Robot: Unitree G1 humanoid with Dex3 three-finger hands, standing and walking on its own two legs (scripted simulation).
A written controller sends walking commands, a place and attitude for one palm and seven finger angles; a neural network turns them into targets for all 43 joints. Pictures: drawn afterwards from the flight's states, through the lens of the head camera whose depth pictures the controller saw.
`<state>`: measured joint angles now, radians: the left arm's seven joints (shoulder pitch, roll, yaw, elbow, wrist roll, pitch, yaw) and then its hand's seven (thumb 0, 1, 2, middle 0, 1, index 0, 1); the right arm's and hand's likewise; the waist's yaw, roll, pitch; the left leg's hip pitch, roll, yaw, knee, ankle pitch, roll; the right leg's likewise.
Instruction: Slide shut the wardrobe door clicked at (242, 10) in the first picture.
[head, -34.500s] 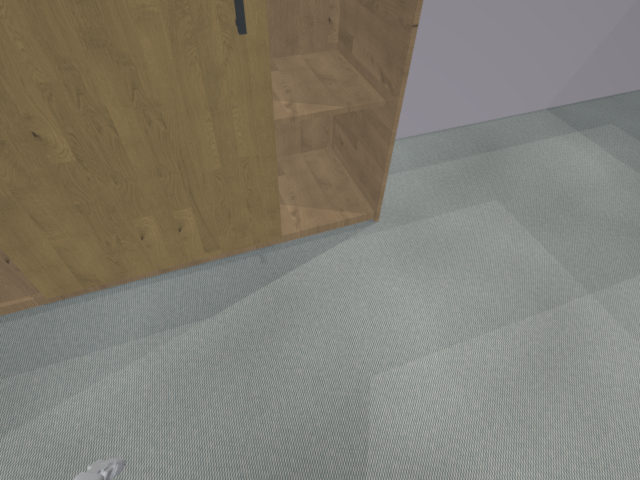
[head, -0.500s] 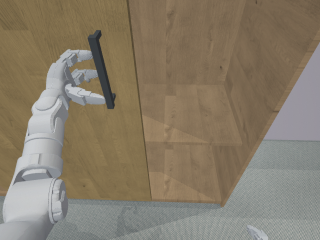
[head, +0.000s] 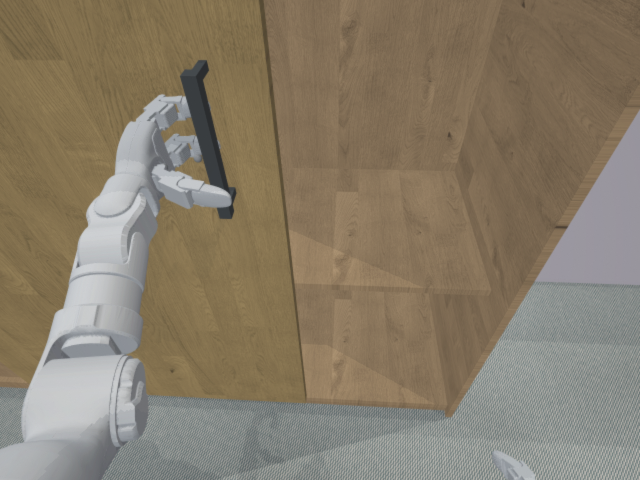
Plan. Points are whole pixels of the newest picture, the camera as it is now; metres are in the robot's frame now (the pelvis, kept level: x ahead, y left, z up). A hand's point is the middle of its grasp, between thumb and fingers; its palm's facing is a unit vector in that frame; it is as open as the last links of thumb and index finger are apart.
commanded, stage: slide the fingers in behind the handle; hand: left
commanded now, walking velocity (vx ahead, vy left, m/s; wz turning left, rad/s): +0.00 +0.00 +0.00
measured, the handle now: (215, 146) +0.48 +0.16 +0.20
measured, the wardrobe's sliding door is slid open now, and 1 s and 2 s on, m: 0.43 0.43 0.43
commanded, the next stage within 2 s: grip the handle and tug to test in 0.96 s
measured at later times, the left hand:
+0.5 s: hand (219, 158) +0.43 +0.14 +0.22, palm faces +0.00 -1.00 +0.01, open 14.0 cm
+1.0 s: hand (222, 158) +0.43 +0.13 +0.22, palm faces +0.00 -1.00 +0.00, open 13.9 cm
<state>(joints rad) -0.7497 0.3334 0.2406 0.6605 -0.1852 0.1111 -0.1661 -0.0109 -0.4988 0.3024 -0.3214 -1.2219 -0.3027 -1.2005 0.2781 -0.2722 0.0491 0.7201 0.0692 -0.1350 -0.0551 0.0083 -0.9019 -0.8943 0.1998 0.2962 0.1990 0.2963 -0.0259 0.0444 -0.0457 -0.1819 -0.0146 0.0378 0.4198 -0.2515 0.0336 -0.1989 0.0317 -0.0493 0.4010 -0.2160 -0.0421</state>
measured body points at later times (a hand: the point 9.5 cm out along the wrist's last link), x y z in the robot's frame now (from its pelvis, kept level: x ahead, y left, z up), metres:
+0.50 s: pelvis +0.00 +0.00 +0.00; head -0.01 -0.02 +0.45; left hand +0.42 +0.19 +0.22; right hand +0.13 -0.25 -0.11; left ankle -0.02 +0.10 -0.74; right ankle +0.00 -0.09 -0.74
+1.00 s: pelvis -0.01 +0.00 +0.00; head -0.02 -0.02 +0.45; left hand +0.42 +0.19 +0.22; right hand +0.11 -0.25 -0.11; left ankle -0.02 +0.10 -0.74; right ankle +0.00 -0.09 -0.74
